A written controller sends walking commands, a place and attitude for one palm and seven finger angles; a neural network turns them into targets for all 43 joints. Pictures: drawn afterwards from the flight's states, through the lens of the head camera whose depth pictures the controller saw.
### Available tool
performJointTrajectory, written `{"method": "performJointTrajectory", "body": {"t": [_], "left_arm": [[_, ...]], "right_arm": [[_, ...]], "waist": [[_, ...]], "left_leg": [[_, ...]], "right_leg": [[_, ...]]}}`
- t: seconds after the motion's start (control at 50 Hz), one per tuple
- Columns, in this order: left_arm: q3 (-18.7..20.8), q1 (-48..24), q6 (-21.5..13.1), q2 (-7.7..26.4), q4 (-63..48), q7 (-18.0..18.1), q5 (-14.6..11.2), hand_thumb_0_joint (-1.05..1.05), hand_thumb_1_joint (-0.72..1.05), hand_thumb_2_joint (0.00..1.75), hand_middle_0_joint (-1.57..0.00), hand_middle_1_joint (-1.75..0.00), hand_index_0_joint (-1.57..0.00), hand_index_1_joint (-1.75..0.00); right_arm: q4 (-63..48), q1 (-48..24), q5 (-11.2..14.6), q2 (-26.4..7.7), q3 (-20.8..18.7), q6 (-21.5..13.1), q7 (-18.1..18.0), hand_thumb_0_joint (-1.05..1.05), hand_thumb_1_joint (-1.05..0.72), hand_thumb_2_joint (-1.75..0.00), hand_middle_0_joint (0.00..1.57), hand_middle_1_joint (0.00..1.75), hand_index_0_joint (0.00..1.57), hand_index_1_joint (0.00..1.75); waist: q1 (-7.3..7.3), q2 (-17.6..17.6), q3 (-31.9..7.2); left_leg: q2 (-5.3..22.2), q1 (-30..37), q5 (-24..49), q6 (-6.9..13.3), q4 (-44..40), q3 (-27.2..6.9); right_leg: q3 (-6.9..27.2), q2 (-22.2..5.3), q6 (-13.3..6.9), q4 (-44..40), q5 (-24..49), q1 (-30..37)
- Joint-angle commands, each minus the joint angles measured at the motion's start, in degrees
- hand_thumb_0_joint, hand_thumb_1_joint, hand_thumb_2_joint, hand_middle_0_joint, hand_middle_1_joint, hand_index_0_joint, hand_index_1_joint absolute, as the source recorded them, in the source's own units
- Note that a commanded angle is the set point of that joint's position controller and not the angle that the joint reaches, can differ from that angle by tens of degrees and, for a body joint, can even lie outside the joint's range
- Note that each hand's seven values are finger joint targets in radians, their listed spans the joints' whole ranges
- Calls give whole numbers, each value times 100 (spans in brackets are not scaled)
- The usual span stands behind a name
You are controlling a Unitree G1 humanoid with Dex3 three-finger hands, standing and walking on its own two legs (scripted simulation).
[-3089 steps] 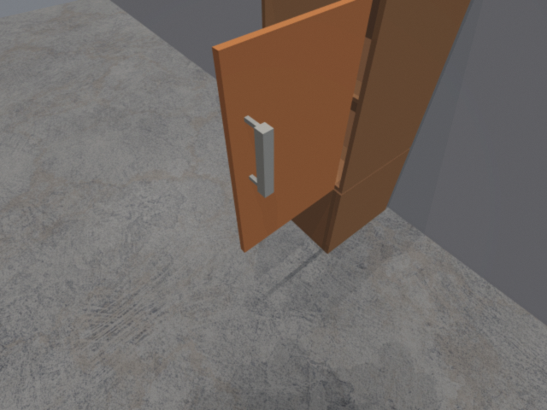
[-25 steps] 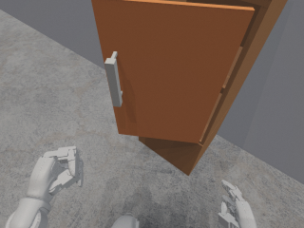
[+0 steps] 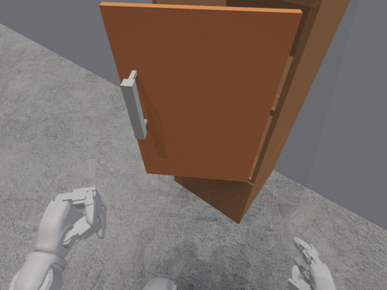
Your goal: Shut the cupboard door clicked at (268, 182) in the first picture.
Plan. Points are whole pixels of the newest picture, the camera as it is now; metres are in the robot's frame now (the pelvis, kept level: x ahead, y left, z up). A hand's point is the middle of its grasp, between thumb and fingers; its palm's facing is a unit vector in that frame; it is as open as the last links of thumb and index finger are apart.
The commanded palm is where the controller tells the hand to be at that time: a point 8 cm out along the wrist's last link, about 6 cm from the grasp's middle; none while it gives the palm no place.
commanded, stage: bring the fist close to the handle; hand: left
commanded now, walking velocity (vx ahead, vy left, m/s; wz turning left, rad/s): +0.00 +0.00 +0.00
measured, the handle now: (137, 106) +0.53 +0.19 +0.08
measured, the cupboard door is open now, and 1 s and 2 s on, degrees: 31 31 27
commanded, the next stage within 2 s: push the door shut along its arc in 1.48 s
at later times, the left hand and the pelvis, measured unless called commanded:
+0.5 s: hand (119, 182) +0.30 +0.17 +0.08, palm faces -0.07 -1.00 -0.03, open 3.1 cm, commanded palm +0.29 +0.22 +0.08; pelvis +0.00 +0.00 +0.00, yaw +0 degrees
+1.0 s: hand (139, 141) +0.40 +0.15 +0.09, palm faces -0.04 -1.00 -0.04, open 3.1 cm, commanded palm +0.39 +0.20 +0.08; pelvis +0.00 +0.00 +0.00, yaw -1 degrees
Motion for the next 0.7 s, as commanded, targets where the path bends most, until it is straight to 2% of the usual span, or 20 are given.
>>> {"method": "performJointTrajectory", "body": {"t": [0.0,0.06,0.12,0.18,0.2,0.24,0.28,0.3,0.32,0.36,0.4,0.42,0.46,0.5,0.52,0.58,0.6,0.62,0.64,0.68], "left_arm": [[495,-542,-349,830,-1196,-20,-146,0,90,90,-130,-150,-130,-150],[415,-562,-336,727,-1158,-56,-177,0,90,90,-130,-150,-130,-150],[420,-1352,-377,832,-1109,-13,-117,0,90,90,-130,-150,-130,-150],[169,-1800,-374,618,-924,11,-75,0,90,90,-130,-150,-130,-150],[202,-1854,-331,684,-856,34,-54,0,90,90,-130,-150,-130,-150],[66,-1990,-226,566,-667,55,0,0,90,90,-130,-150,-130,-150],[241,-2178,-141,741,-524,122,52,0,90,90,-130,-150,-130,-150],[269,-2178,-84,789,-365,151,88,0,90,90,-130,-150,-130,-150],[152,-2398,-69,659,-378,190,118,0,90,90,-130,-150,-130,-150],[211,-2568,-41,666,-193,281,133,0,90,90,-130,-150,-130,-150],[296,-2920,-46,769,56,384,196,0,90,90,-130,-150,-130,-150],[165,-3138,-70,625,88,410,213,0,90,90,-130,-150,-130,-150],[202,-3536,-121,683,373,462,264,0,90,90,-130,-150,-130,-150],[230,-3807,-157,729,662,504,311,0,90,90,-130,-150,-130,-150],[115,-4042,-190,634,682,510,351,0,90,90,-130,-150,-130,-150],[106,-4179,-259,594,919,511,361,0,90,90,-130,-150,-130,-150],[187,-4193,-251,691,1097,529,376,0,90,90,-130,-150,-130,-150],[109,-4443,-252,607,1176,531,377,0,90,90,-130,-150,-130,-150],[276,-4610,-276,784,1328,560,392,0,90,90,-130,-150,-130,-150],[188,-4843,-315,690,1485,595,429,0,90,90,-130,-150,-130,-150]], "right_arm": [[-898,-419,35,-632,-288,-347,-55,0,-90,-90,20,30,20,30],[-924,-440,40,-614,-277,-350,-58,0,-90,-90,20,30,20,30],[-811,-407,29,-656,-260,-374,-88,0,-90,-90,20,30,20,30],[-743,-405,41,-662,-249,-408,-100,0,-90,-90,20,30,20,30],[-728,-369,35,-675,-247,-406,-103,0,-90,-90,20,30,20,30],[-725,-372,45,-665,-247,-392,-87,0,-90,-90,20,30,20,30],[-700,-356,44,-689,-256,-343,-83,0,-90,-90,20,30,20,30],[-700,-343,42,-703,-248,-308,-81,0,-90,-90,20,30,20,30],[-705,-385,45,-665,-239,-288,-62,0,-90,-90,20,30,20,30],[-691,-373,39,-661,-243,-240,-40,0,-90,-90,20,30,20,30],[-630,-361,31,-688,-235,-177,-36,0,-90,-90,20,30,20,30],[-633,-402,28,-664,-236,-163,-21,0,-90,-90,20,30,20,30],[-546,-388,34,-680,-239,-120,-13,0,-90,-90,20,30,20,30],[-491,-339,25,-711,-256,-81,-12,0,-90,-90,20,30,20,30],[-472,-344,28,-698,-260,-74,0,0,-90,-90,20,30,20,30],[-433,-273,21,-706,-289,-27,38,0,-90,-90,20,30,20,30],[-408,-224,18,-734,-299,2,40,0,-90,-90,20,30,20,30],[-376,-226,20,-721,-295,30,50,0,-90,-90,20,30,20,30],[-321,-190,21,-740,-312,65,52,0,-90,-90,20,30,20,30],[-306,-182,20,-733,-316,126,70,0,-90,-90,20,30,20,30]], "waist": [[-2,-100,-771],[-34,-210,-720],[-140,-30,-773],[-187,9,-841],[-149,-21,-932],[-162,-52,-1005],[-112,-100,-1154],[-66,-88,-1079],[-103,-18,-1123],[-80,-102,-1163],[-93,-162,-1079],[-124,-142,-1138],[-154,-70,-1067],[-158,-180,-1149],[-183,15,-1258],[-146,-69,-1512],[-129,-147,-1513],[-195,-164,-1505],[-190,-240,-1492],[-201,-130,-1493]], "left_leg": [[-280,734,648,210,-763,11],[-275,716,607,207,-761,8],[-260,725,546,215,-701,-23],[-255,849,466,221,-758,-64],[-249,846,511,225,-766,-81],[-255,939,599,227,-813,-70],[-251,991,689,220,-868,-71],[-251,951,708,220,-899,-77],[-259,1022,769,218,-917,-58],[-248,1070,783,200,-964,-55],[-239,1037,696,199,-1015,-74],[-250,1082,686,205,-1024,-47],[-240,1083,635,186,-1047,-33],[-226,1096,627,197,-1052,-40],[-227,1205,737,189,-1052,-28],[-224,1320,958,180,-1052,-5],[-228,1271,1013,188,-1030,-4],[-228,1279,1040,193,-1022,19],[-213,1255,1041,183,-1014,10],[-220,1288,1033,185,-1030,34]], "right_leg": [[416,152,-38,-1180,788,96],[422,142,-19,-1204,746,38],[393,156,-29,-1110,714,-123],[291,172,-38,-1048,715,-249],[282,187,-50,-1012,765,-167],[258,164,-36,-1020,949,-142],[218,168,-43,-984,1065,-63],[224,177,-57,-995,1079,-19],[210,154,-49,-981,1187,-15],[183,164,-44,-991,1234,12],[158,178,-54,-1008,1108,-36],[179,159,-42,-1031,1118,-44],[182,154,-56,-1046,1077,-102],[191,172,-55,-1053,1058,-106],[183,153,-70,-1005,1203,-107],[178,156,-72,-972,1484,27],[194,161,-73,-975,1550,78],[195,148,-52,-980,1636,47],[200,154,-51,-971,1642,26],[208,148,-54,-988,1645,-29]]}}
